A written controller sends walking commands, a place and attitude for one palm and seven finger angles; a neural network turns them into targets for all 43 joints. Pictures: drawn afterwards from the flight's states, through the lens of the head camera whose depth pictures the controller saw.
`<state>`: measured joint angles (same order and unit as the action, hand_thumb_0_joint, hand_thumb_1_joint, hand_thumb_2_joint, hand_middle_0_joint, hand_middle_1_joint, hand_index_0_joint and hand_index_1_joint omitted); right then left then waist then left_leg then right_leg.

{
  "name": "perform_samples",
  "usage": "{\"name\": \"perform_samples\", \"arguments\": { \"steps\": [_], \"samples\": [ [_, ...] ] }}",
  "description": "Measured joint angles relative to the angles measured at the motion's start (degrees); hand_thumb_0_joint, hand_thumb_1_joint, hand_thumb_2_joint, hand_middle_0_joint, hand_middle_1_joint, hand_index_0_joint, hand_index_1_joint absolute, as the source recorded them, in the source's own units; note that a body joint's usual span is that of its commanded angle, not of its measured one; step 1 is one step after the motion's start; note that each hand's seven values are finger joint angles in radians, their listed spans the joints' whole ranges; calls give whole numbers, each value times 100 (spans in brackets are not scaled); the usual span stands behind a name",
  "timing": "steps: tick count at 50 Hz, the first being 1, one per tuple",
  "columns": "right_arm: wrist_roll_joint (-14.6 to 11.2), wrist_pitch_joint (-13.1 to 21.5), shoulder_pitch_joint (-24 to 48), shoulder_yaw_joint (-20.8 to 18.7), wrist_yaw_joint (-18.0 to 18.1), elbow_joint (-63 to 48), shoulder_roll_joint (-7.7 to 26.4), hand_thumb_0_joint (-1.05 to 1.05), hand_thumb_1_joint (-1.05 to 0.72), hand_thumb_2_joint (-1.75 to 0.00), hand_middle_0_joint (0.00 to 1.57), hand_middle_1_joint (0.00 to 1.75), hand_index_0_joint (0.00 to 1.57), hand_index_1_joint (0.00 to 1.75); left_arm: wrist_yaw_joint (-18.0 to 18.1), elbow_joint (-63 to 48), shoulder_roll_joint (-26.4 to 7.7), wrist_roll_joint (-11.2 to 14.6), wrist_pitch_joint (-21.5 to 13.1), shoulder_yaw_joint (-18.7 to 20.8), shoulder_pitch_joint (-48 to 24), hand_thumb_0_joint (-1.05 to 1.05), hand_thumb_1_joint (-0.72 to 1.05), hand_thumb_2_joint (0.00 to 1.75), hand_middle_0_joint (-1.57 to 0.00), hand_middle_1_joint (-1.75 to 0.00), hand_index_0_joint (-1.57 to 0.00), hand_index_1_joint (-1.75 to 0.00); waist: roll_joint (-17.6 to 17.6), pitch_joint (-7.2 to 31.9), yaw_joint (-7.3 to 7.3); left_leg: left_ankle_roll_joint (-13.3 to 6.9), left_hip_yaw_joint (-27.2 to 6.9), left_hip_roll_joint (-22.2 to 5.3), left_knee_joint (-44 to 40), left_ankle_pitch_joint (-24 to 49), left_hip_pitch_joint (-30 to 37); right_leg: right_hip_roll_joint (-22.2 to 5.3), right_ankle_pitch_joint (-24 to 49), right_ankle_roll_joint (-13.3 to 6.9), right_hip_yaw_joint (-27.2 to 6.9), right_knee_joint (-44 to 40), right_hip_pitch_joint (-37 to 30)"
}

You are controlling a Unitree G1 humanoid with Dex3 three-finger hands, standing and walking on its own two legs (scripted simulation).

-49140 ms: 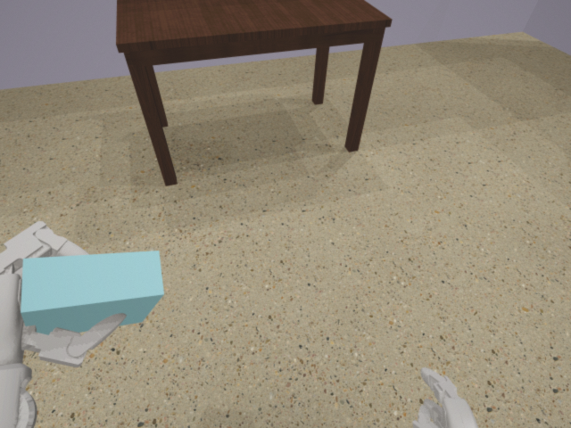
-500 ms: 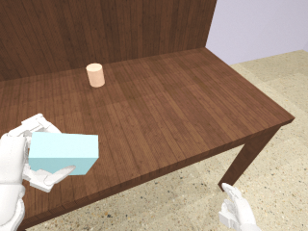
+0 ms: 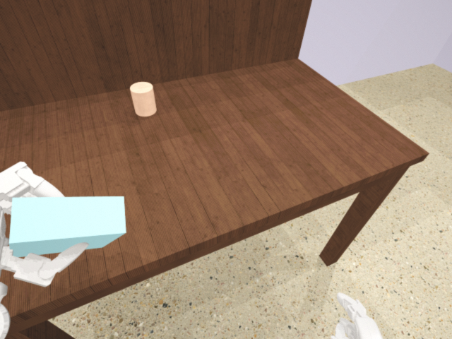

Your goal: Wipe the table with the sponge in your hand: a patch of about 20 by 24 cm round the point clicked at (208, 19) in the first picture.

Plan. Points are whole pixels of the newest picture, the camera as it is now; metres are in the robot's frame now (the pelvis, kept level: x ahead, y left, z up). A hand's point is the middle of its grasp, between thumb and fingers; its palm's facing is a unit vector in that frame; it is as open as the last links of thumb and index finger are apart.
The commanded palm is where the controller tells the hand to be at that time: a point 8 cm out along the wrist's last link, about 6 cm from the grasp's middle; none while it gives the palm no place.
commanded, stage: step back with the hand held close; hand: left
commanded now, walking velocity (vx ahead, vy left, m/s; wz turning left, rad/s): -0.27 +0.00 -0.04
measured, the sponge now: (82, 226) +0.23 +0.22 +0.15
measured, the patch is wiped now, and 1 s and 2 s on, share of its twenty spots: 1.00 1.00 1.00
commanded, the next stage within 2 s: stop stepping back and stand still in 0.64 s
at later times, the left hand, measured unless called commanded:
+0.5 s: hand (10, 301) +0.12 +0.23 +0.18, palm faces +0.35 -0.86 -0.37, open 9.2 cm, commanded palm +0.06 +0.28 +0.19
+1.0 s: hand out of the picture -0.06 +0.24 +0.18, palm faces +0.37 -0.85 -0.36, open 9.2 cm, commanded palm -0.10 +0.28 +0.19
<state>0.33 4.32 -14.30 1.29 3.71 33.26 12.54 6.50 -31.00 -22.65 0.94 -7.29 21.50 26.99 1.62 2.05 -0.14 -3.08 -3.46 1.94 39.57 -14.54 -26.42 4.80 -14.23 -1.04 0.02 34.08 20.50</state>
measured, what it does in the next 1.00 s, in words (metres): walks backwards: right foot, then left foot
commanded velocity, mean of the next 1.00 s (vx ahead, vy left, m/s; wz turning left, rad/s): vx -0.18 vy -0.01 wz -0.03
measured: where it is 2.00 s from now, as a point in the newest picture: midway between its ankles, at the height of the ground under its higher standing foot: outside the picture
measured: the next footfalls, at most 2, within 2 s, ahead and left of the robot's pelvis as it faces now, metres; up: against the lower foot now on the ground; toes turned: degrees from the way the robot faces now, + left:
right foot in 0.46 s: -0.06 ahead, -0.14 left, +0.00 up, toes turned +1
left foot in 0.70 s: -0.12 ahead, +0.13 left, +0.00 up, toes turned +1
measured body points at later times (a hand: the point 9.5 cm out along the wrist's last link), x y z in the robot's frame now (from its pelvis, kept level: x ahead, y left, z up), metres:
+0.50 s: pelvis -0.10 +0.00 +0.00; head -0.08 +0.03 +0.45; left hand +0.10 +0.28 +0.20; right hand +0.08 -0.21 -0.07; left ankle +0.02 +0.11 -0.72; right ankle -0.10 -0.14 -0.72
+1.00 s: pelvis -0.27 +0.00 +0.00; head -0.29 +0.03 +0.45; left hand -0.08 +0.29 +0.20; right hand -0.13 -0.23 -0.07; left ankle -0.16 +0.13 -0.72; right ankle -0.27 -0.11 -0.72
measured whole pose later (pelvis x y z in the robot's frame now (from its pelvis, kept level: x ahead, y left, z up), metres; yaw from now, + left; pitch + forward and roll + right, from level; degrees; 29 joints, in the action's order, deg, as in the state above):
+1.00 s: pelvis -0.27 +0.00 +0.00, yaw -1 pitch -1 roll -2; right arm -0.5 5.9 -16.0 1.8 2.1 34.8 10.3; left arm 7.1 -31.8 -23.0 2.3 -6.0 21.2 27.1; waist -1.0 2.9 -1.5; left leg 0.0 0.4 -4.0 39.2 -15.1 -26.7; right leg 1.5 -21.0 -0.4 3.0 38.0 16.7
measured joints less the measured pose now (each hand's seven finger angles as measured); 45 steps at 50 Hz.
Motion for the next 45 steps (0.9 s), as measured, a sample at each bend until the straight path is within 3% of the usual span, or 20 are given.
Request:
{"name": "perform_samples", "arguments": {
  "steps": [4, 8, 11, 16, 19, 23, 25, 26, 29, 31, 33, 35, 36, 39, 41, 43, 45],
  "samples": [
    [-36, -66, 143, 2, -32, -12, -19, 1, -90, -90, 20, 30, 20, 30, 38, -102, 82, 117, -36, -144, -91, -1, -45, 109, -80, -139, -82, -141, -76, 24, 34, 166, -20, -13, 508, -643, -256, -58, 4, -40, 104, 111, 156],
    [-67, -187, 280, -33, -13, -79, -10, 1, -90, -90, 20, 30, 20, 30, 48, -320, 74, 188, -40, -261, -135, -1, -45, 109, -80, -139, -82, -141, -273, 32, -58, 200, 20, -166, 385, -468, -31, -222, -68, 34, 162, 416, 439],
    [-51, -221, 435, -56, 21, -167, -40, 1, -90, -90, 20, 30, 20, 30, 72, -401, -50, 180, -38, -94, -105, -1, -45, 109, -81, -139, -82, -141, -480, -136, -34, 133, 196, -76, 295, -170, -101, -349, -1, 125, 37, 522, 603],
    [50, 66, 442, -98, -65, -157, -203, 1, -90, -90, 20, 30, 20, 30, 122, -381, -179, 94, 85, 203, -64, -1, -45, 109, -81, -139, -82, -141, -457, -268, 106, 94, 334, -224, -24, 118, -73, -153, -1133, 194, -248, 1735, 724],
    [30, 149, 395, -22, -139, -48, -262, 1, -90, -90, 20, 30, 20, 30, 157, -362, -19, 101, 133, 115, -198, -1, -45, 109, -81, -139, -82, -141, -362, -296, 181, 135, 338, -360, -328, 386, -8, -171, -1085, 203, -208, 1168, 301],
    [14, 165, 377, 101, -168, -48, -280, 1, -90, -90, 20, 30, 20, 30, 106, -370, 99, 100, 90, -40, -257, -1, -45, 109, -80, -139, -82, -142, -198, -302, 127, 219, 281, -486, -381, 629, -205, -210, -380, 189, -175, -75, -400],
    [10, 145, 433, 103, -163, -11, -213, 1, -90, -90, 20, 30, 21, 30, 29, -321, 145, 81, -10, -121, -247, -1, -45, 109, -80, -139, -82, -142, 117, -400, 46, 251, 73, -670, -163, 542, -384, 2, -75, 192, -20, -365, -487],
    [-26, 119, 426, 83, -153, 15, -208, 1, -90, -90, 20, 30, 21, 30, 1, -319, 116, 98, -57, -165, -205, -1, -45, 109, -80, -139, -82, -142, 158, -421, 17, 310, -17, -647, 98, 112, -487, 35, -16, 187, 15, -370, -456],
    [-94, -53, 321, 4, -100, 114, -247, 1, -90, -90, 20, 30, 21, 30, -49, -408, 20, 146, -128, -241, 44, -1, -45, 109, -80, -139, -82, -141, -168, -283, 31, 472, 35, -300, 1851, -952, -771, -151, 33, 179, -129, -211, -200],
    [-78, -173, 253, 2, -61, 92, -238, 1, -90, -90, 20, 30, 21, 30, -49, -448, -31, 149, -129, -192, 156, -1, -45, 109, -81, -139, -82, -141, -409, -166, -27, 484, 193, -220, 2119, -1212, -602, -305, 132, 216, -221, -199, -31],
    [-81, -204, 211, -3, -12, 14, -179, 1, -90, -90, 20, 30, 20, 30, -18, -449, -107, 154, -137, -116, 135, -1, -45, 109, -81, -139, -82, -141, -569, -78, -128, 466, 305, -243, 1478, -1183, -208, -446, 223, 283, -235, -120, 215],
    [-101, -153, 201, -55, 41, -125, -41, 1, -90, -90, 20, 30, 20, 30, 33, -474, -190, 176, -156, -22, 63, -1, -45, 109, -81, -139, -82, -141, -568, -52, -235, 395, 346, -366, 236, -704, 349, -521, 234, 363, -181, 143, 554],
    [-106, -105, 256, -117, 61, -133, -31, 1, -90, -90, 20, 30, 20, 30, 60, -471, -256, 193, -167, 50, -15, -1, -45, 109, -81, -139, -82, -141, -656, -119, -269, 326, 392, -298, 62, -507, 341, -610, 203, 341, -206, 373, 744],
    [-56, 98, 417, -195, 8, -43, -152, 1, -90, -90, 20, 30, 20, 30, 143, -421, -303, 199, -114, 278, -66, -1, -45, 109, -81, -139, -82, -141, -874, -363, -133, 196, 644, -263, 114, -324, 281, -439, -990, 287, -459, 1850, 1273],
    [-92, 287, 353, -205, -95, -8, -221, 1, -90, -90, 20, 30, 20, 30, 178, -444, -221, 177, -39, 289, -18, -1, -45, 109, -81, -139, -82, -141, -805, -380, -137, 196, 634, -356, 30, -176, 290, -275, -1128, 301, -402, 2655, 1414],
    [-150, 396, 206, -181, -183, 13, -245, 1, -90, -90, 20, 30, 20, 30, 181, -468, -79, 173, 12, 188, 25, -1, -45, 109, -81, -139, -82, -141, -680, -314, -131, 212, 591, -454, -87, -17, 294, -260, -964, 302, -213, 2865, 1334],
    [-157, 393, 55, -123, -210, 40, -230, 1, -90, -90, 20, 30, 20, 30, 169, -437, 33, 145, 40, 59, 39, -1, -45, 109, -81, -139, -82, -141, -509, -212, -138, 216, 511, -552, -160, 100, 250, -297, -884, 270, -6, 2539, 1033]
  ]
}}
